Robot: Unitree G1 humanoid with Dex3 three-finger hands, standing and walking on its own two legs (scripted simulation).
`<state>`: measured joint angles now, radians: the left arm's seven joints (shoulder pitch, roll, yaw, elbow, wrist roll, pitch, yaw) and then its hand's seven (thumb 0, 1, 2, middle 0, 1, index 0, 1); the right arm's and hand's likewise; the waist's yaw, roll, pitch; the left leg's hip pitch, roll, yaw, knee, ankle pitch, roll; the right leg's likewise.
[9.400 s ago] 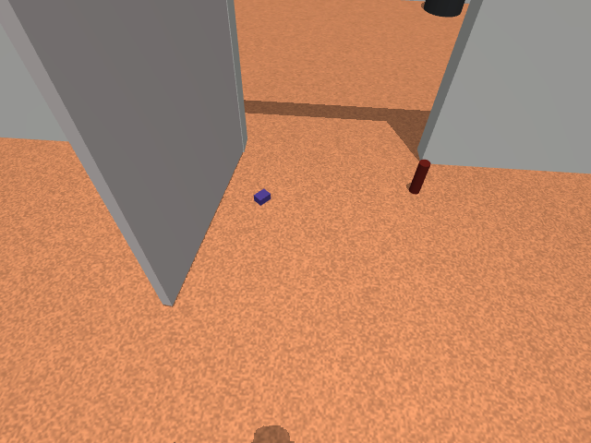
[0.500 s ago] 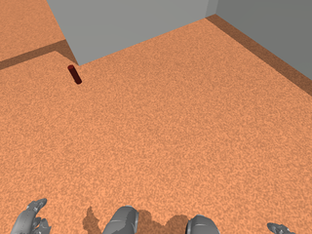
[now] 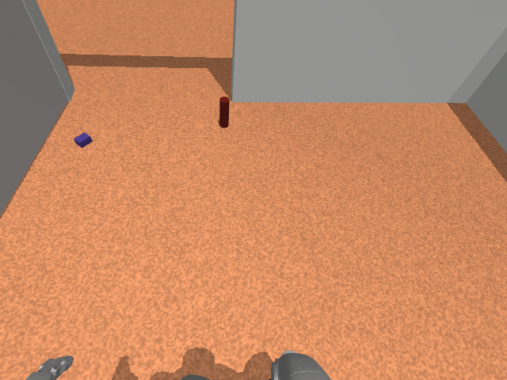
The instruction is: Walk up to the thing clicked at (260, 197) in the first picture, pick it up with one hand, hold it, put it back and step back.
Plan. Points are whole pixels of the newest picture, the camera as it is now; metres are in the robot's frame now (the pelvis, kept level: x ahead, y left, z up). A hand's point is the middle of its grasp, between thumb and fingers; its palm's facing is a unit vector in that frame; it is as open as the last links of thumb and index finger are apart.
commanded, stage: walk up
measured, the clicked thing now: (83, 140) +1.25 +0.82 -0.74
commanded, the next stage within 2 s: none
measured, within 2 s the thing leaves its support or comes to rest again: neither
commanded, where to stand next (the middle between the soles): +0.10 -0.04 m, yaw +23 degrees
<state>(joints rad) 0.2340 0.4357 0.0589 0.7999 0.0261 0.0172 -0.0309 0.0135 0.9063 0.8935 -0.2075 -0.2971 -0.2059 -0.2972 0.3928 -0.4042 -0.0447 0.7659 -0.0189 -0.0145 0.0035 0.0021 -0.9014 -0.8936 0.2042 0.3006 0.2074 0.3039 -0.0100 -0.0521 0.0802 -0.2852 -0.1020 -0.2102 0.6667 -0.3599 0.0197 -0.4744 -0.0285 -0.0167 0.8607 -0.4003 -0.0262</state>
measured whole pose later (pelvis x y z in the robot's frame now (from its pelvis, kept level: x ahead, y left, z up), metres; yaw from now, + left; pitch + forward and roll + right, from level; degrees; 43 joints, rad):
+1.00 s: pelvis -0.01 -0.04 +0.00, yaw +22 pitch -2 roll +0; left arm 0.33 0.39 0.05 0.90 0.04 -0.02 -0.02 0.01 0.90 0.89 -0.21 -0.30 -0.21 -0.30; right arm 0.27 -0.42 -0.06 0.90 -0.02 0.00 0.02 0.00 -0.91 -0.89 0.20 0.30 0.20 0.30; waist 0.05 0.03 0.05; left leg -0.41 -0.03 -0.05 0.80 -0.39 0.01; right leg -0.21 -0.10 -0.04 0.61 -0.37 0.03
